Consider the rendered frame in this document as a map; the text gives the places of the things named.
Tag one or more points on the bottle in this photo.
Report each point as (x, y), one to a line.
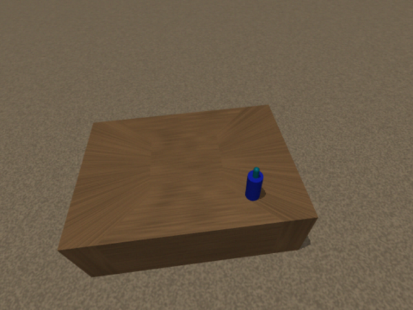
(254, 183)

